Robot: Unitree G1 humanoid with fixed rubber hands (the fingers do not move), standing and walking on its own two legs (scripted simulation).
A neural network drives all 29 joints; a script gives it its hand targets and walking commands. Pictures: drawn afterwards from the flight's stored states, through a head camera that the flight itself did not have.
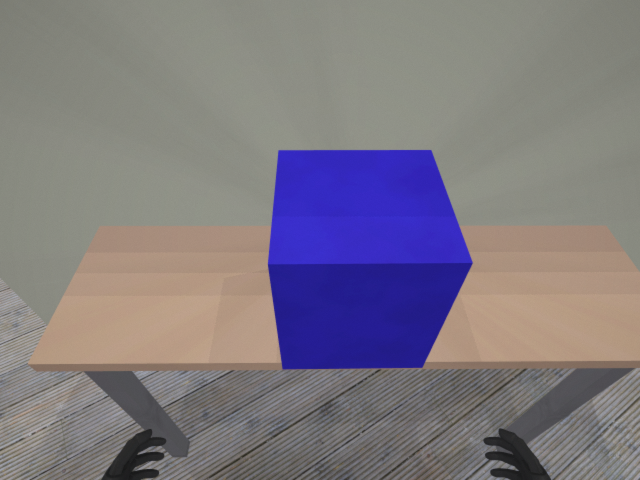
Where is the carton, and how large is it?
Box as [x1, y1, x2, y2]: [268, 150, 472, 368]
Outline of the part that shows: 278,150 268,268 282,368 421,367 472,263 431,151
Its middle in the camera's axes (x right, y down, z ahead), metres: +0.05 +0.03 +0.55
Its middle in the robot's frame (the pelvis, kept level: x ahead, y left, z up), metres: +0.40 -0.04 +0.04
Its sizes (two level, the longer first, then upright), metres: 0.210 0.200 0.250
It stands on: a table, 0.67 m high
